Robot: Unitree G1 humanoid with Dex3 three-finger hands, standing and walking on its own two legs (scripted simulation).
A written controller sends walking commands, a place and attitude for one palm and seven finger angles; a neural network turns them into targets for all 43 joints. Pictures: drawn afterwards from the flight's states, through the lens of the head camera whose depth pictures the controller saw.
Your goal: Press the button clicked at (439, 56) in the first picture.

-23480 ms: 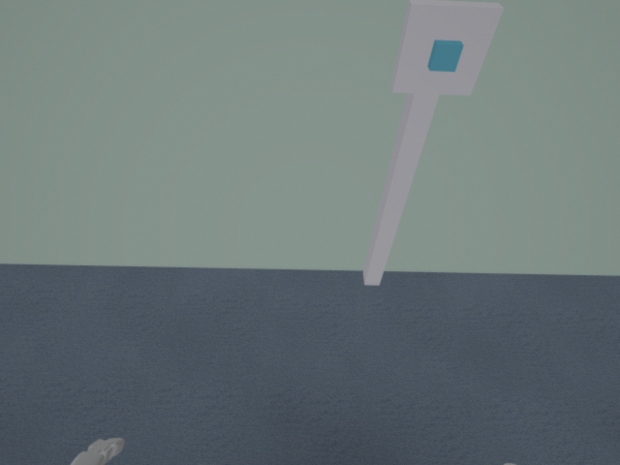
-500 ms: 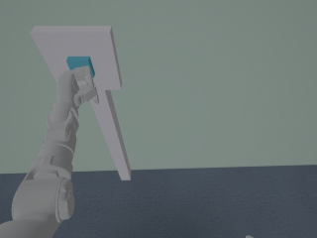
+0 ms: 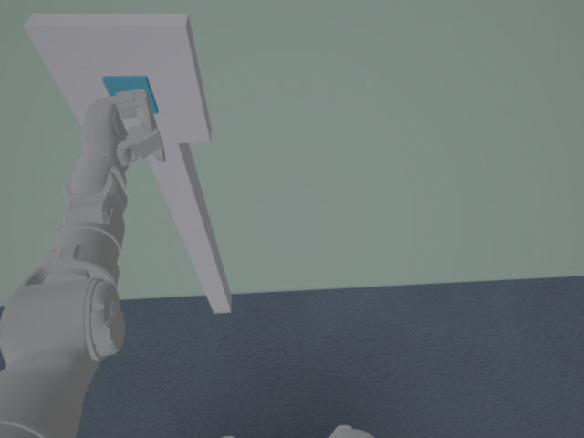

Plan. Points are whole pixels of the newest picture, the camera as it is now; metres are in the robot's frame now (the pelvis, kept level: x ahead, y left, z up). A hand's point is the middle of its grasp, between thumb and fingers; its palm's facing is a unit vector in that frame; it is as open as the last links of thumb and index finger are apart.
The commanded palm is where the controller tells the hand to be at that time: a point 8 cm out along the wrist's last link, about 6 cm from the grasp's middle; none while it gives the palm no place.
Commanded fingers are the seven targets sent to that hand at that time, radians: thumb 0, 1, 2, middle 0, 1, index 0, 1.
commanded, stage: hold the button down briefly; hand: left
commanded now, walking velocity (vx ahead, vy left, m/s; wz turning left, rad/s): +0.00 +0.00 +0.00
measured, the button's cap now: (133, 90) +0.55 +0.19 +0.17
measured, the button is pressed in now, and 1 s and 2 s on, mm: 13 0 0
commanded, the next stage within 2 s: pull the fist back off the button in 0.18 s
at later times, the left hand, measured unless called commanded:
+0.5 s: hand (155, 136) +0.49 +0.16 +0.14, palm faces +0.02 -1.00 -0.01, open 2.9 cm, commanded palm +0.47 +0.21 +0.14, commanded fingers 0.00 0.90 0.90 -1.30 -1.50 -1.30 -1.50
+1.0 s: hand (154, 159) +0.45 +0.16 +0.13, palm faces +0.01 -1.00 +0.00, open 3.0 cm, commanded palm +0.41 +0.21 +0.14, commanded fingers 0.00 0.90 0.90 -1.30 -1.50 -1.30 -1.50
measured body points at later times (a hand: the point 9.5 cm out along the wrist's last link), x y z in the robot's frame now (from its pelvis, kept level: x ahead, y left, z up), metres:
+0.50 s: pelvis -0.01 +0.00 +0.00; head +0.06 +0.01 +0.44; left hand +0.48 +0.22 +0.14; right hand +0.01 -0.26 -0.12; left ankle +0.01 +0.11 -0.72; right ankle +0.03 -0.12 -0.72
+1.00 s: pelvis +0.03 +0.00 +0.01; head +0.06 -0.01 +0.46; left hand +0.45 +0.21 +0.13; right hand +0.11 -0.26 -0.10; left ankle +0.01 +0.11 -0.72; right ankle +0.03 -0.12 -0.72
